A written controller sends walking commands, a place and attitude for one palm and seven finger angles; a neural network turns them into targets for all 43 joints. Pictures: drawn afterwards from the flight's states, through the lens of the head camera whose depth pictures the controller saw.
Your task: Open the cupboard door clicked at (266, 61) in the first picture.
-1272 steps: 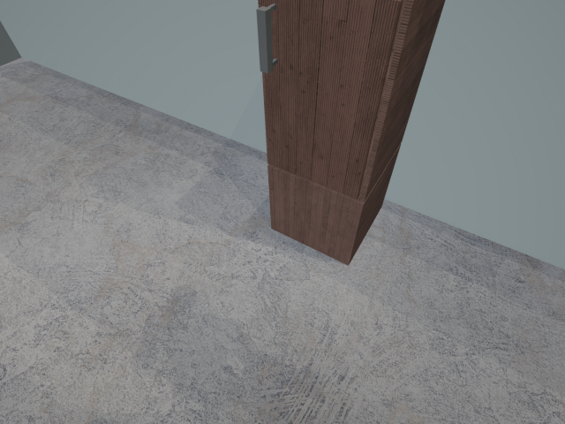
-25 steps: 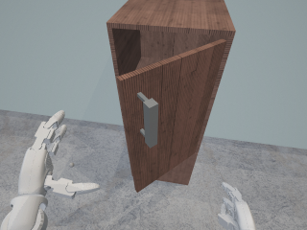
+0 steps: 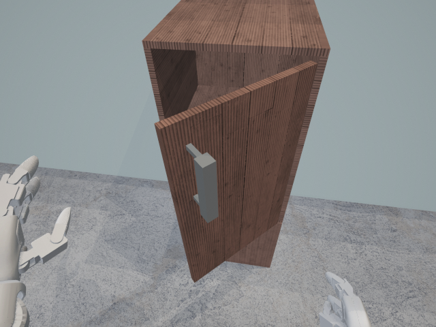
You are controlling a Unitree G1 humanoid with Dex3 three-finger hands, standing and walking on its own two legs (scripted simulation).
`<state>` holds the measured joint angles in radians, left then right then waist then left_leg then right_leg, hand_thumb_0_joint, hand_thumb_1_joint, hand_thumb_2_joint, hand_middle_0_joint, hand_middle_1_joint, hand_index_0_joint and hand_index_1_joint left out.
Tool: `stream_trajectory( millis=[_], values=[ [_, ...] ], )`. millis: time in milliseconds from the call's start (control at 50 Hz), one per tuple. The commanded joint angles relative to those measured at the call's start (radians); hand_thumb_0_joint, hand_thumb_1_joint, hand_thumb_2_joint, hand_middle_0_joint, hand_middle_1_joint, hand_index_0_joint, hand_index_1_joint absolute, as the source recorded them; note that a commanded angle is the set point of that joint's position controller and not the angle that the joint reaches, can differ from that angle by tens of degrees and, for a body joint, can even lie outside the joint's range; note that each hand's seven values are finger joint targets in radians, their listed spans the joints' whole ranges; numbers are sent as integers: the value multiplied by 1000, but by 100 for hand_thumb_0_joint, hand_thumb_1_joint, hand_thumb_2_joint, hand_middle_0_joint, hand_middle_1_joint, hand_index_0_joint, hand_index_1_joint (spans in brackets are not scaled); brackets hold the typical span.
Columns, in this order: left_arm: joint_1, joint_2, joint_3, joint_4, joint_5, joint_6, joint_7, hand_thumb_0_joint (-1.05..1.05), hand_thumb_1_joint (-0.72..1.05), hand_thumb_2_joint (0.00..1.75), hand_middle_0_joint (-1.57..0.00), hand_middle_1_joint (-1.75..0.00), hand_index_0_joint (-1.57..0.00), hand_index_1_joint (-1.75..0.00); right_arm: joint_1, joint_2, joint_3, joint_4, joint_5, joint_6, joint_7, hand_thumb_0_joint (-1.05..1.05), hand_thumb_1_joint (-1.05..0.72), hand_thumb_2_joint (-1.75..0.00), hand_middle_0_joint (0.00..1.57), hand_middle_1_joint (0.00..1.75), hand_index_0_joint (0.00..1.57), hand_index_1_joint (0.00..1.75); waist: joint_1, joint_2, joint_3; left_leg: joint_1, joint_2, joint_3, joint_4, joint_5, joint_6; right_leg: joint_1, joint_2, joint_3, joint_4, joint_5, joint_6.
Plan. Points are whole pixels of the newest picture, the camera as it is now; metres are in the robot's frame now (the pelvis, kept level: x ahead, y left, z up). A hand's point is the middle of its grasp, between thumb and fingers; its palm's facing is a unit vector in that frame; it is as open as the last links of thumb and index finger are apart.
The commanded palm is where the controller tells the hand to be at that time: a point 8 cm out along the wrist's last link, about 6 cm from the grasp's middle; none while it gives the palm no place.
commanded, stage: draw the hand back to the body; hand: left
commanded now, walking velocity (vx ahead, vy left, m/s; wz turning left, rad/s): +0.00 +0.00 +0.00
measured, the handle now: (200, 183) +0.33 +0.08 +0.11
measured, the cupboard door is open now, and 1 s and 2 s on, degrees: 45 45 45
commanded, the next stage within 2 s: step back with the hand held close in 0.40 s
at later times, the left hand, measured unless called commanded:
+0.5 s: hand (52, 236) +0.18 +0.26 +0.15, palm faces +0.47 -0.80 -0.37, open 7.4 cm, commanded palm +0.13 +0.30 +0.17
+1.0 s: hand (13, 274) +0.13 +0.28 +0.15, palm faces +0.37 -0.78 -0.50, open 7.4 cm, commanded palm +0.07 +0.32 +0.17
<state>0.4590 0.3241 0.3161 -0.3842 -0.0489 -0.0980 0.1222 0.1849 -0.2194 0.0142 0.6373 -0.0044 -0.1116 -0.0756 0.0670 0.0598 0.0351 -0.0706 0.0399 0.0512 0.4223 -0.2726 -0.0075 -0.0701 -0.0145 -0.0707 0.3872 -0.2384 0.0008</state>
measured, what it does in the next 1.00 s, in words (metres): shifts its weight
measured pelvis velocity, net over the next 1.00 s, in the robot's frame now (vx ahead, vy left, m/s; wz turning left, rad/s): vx -0.08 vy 0.02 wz -0.01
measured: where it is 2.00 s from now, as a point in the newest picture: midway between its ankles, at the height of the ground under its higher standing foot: outside the picture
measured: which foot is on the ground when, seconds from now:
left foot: down 0.00-1.00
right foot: down 0.00-1.00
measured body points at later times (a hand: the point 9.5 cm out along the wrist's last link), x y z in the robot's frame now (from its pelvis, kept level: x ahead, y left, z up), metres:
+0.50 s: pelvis -0.01 +0.00 +0.00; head -0.02 -0.02 +0.45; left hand +0.15 +0.30 +0.18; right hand +0.18 -0.22 -0.08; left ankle -0.02 +0.12 -0.74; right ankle -0.01 -0.12 -0.74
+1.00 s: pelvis -0.08 +0.02 -0.01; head -0.05 +0.03 +0.44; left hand +0.10 +0.32 +0.18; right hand +0.10 -0.22 -0.08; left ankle -0.02 +0.12 -0.74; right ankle -0.01 -0.12 -0.74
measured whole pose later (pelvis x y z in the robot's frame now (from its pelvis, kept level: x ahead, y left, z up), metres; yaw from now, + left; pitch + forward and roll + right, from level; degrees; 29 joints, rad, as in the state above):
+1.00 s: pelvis -0.08 +0.02 -0.01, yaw -1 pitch -1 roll -1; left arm 0.56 0.44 0.44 -0.56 -0.04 -0.17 0.14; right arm 0.18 -0.21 -0.01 0.54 0.01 -0.02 -0.08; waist 0.00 -0.02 0.08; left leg -0.32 0.02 0.08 0.55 -0.21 0.03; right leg -0.32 -0.04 -0.04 0.51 -0.16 0.03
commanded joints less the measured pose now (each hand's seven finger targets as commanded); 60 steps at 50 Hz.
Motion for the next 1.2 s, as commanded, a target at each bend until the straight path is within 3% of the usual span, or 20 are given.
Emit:
stream_trajectory(
  millis=[0,120,220,300,440,500,520,540,560,660,720,780,900,940,1020,1060,1100,1140,1160,1180],
  values=[
    [-103,193,142,-221,-7,-65,24,0,90,90,-20,-30,-20,-30,-127,-96,-36,-156,1,-55,-8,0,-90,-90,20,30,20,30,5,27,-105,2,-20,-16,-49,326,17,23,8,27,-44,265,-13],
    [-85,166,110,-199,-7,-58,22,0,90,90,-20,-30,-20,-30,-123,-103,-41,-154,-1,-53,-1,0,-90,-90,20,30,20,30,0,-34,-101,4,-20,-16,-49,335,21,21,11,22,-49,279,-8],
    [-95,183,131,-195,-9,-62,22,0,90,90,-20,-30,-20,-30,-131,-98,-41,-155,-1,-45,-5,0,-90,-90,20,30,20,30,4,-31,-97,-1,-23,-14,-54,304,23,23,9,26,-59,260,-8],
    [-98,183,129,-213,-8,-64,22,0,90,90,-20,-30,-20,-30,-134,-95,-38,-156,-1,-47,-5,0,-90,-90,20,30,20,30,5,28,-101,2,-24,-14,-56,306,18,29,8,28,-61,256,-11],
    [-90,185,131,-178,-8,-65,22,0,90,90,-20,-30,-20,-30,-140,-98,-41,-150,1,-52,-5,0,-90,-90,20,30,20,30,4,-17,-73,-6,-22,-17,-65,262,20,11,12,29,-78,210,-10],
    [-146,203,141,-248,-9,-76,24,0,90,90,-20,-30,-20,-30,-144,-97,-40,-155,3,-55,-3,0,-90,-90,20,30,20,30,5,24,-98,3,-24,-20,-66,250,18,18,10,32,-75,194,-11],
    [-183,312,255,-266,-16,-106,21,0,90,90,-20,-30,-20,-30,-122,-123,-35,-186,10,-28,0,0,-90,-90,20,30,20,30,-40,-17,7,-82,-4,-25,-35,178,38,-102,-34,105,-129,224,-6],
    [-173,310,254,-231,-10,-118,14,0,90,90,-20,-30,-20,-30,-120,-110,-35,-173,12,-11,-1,0,-90,-90,20,30,20,30,-38,-47,8,-99,-9,-40,-22,137,36,-106,-57,107,-139,210,-8],
    [-74,235,189,-175,-9,-107,5,0,90,90,-20,-30,-20,-30,-133,-107,-38,-171,9,0,-1,0,-90,-90,20,30,20,30,-44,-74,10,-87,-7,-39,-12,151,37,-124,-63,109,-141,219,-9],
    [61,193,154,-210,-10,-99,4,0,90,90,-20,-30,-20,-30,-113,-127,-56,-206,13,39,1,0,-90,-90,20,30,20,30,-49,-14,-132,-79,25,-33,-2,302,28,-69,-63,74,-43,335,3],
    [81,236,196,-269,-9,-99,14,0,90,90,-20,-30,-20,-30,-109,-124,-65,-229,16,56,-1,0,-90,-90,20,30,20,30,-49,-65,-197,-99,38,-36,10,352,25,-41,-58,71,8,391,9],
    [93,268,229,-332,-9,-107,28,0,90,90,-20,-30,-20,-30,-110,-117,-68,-247,20,61,-8,0,-90,-90,20,30,20,30,-48,-49,-218,-138,45,-44,15,347,27,-32,-61,75,51,395,10],
    [118,267,252,-376,-3,-126,45,0,90,90,-20,-30,-20,-30,-97,-125,-70,-259,18,46,-14,0,-90,-90,20,30,20,30,-47,39,-175,-306,86,-98,-40,202,46,-22,-29,67,146,243,15],
    [124,259,257,-378,2,-136,47,0,90,90,-20,-30,-20,-30,-96,-130,-72,-258,15,32,-13,0,-90,-90,20,30,20,30,-45,106,-161,-399,111,-121,-84,90,61,13,-16,57,207,181,17],
    [85,227,247,-349,20,-157,49,0,90,90,-20,-30,-20,-30,-75,-141,-68,-255,14,3,-8,0,-90,-90,20,30,20,30,-56,148,-79,-647,161,-165,-156,-272,97,79,6,54,319,68,22],
    [55,230,250,-324,31,-167,50,0,90,90,-20,-30,-20,-30,-72,-139,-70,-252,15,-10,-11,0,-90,-90,20,30,20,30,-59,107,-50,-703,162,-176,-142,-359,105,84,9,69,319,47,23],
    [41,226,246,-304,34,-173,47,0,90,90,-20,-30,-20,-30,-53,-137,-74,-247,18,-19,-7,0,-90,-90,20,30,20,30,-67,0,-50,-664,107,-142,-39,-387,88,-4,-19,134,228,-21,6],
    [6,252,245,-331,30,-181,48,0,90,90,-20,-30,-20,-30,-39,-133,-81,-230,9,-22,-7,0,-90,-90,20,30,20,30,-75,-127,-43,-463,12,-82,165,-329,40,-273,-114,285,-9,-251,-46],
    [-9,243,220,-332,24,-180,54,0,90,90,-20,-30,-20,-30,-30,-114,-73,-211,8,-21,-4,0,-90,-90,20,30,20,30,-76,-209,-54,-317,-31,-50,332,-241,10,-434,-197,347,-114,-367,-86],
    [-30,249,211,-340,24,-177,61,0,90,90,-20,-30,-20,-30,-33,-106,-68,-190,5,-19,0,0,-90,-90,20,30,20,30,-76,-269,-70,-207,-44,-40,468,-184,0,-545,-258,362,-165,-402,-114]
  ],
)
